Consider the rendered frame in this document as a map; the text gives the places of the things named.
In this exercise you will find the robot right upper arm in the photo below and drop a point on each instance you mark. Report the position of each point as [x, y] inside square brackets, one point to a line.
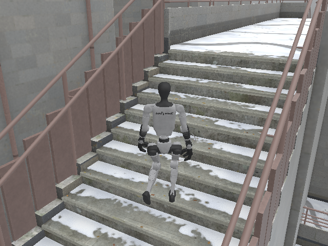
[182, 117]

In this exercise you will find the robot left hand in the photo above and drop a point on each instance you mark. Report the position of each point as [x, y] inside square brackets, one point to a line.
[145, 144]

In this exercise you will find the left robot thigh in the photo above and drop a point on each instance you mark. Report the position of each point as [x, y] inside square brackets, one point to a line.
[152, 151]

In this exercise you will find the robot left upper arm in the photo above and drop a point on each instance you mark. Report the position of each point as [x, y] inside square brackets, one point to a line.
[146, 116]

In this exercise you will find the right robot shin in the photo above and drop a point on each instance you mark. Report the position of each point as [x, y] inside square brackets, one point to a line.
[173, 178]

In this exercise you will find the right robot forearm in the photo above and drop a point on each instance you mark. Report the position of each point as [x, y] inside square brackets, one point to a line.
[187, 139]

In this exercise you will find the robot right hand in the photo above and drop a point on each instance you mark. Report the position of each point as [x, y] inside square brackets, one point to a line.
[189, 153]

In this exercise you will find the left robot forearm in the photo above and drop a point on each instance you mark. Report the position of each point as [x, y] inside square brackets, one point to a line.
[142, 136]

